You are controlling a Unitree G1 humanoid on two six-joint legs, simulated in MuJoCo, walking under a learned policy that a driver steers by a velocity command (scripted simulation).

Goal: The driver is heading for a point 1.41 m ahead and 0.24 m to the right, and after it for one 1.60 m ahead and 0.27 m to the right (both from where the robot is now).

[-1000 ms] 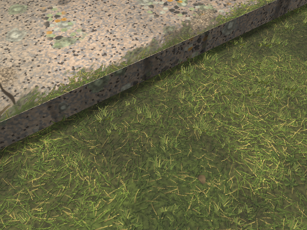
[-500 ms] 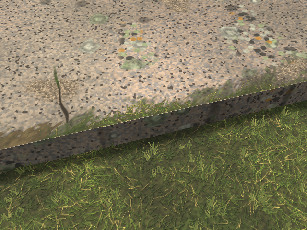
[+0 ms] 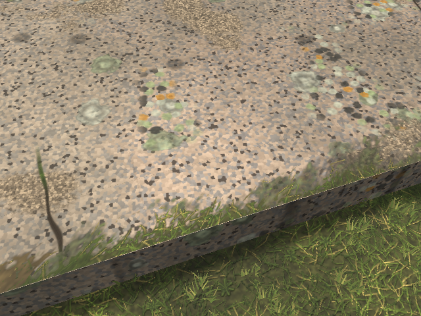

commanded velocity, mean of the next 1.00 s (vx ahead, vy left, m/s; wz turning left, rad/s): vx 0.50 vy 0.00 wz -0.07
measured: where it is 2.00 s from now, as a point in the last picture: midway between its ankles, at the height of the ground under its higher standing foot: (247, 119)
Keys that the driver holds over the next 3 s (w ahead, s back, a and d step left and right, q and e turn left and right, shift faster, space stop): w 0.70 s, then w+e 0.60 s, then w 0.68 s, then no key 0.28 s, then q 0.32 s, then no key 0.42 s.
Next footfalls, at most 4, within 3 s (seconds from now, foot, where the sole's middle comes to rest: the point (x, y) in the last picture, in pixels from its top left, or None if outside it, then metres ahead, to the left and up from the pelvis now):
0.16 right None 0.28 -0.15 -0.78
0.68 left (183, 306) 0.53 0.07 -0.78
1.20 right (250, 185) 0.86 -0.17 -0.61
1.78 left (222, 105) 1.27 -0.10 -0.61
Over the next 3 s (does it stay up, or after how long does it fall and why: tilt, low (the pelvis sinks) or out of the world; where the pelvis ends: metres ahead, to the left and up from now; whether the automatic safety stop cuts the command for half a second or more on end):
stays up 1.38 -0.19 0.16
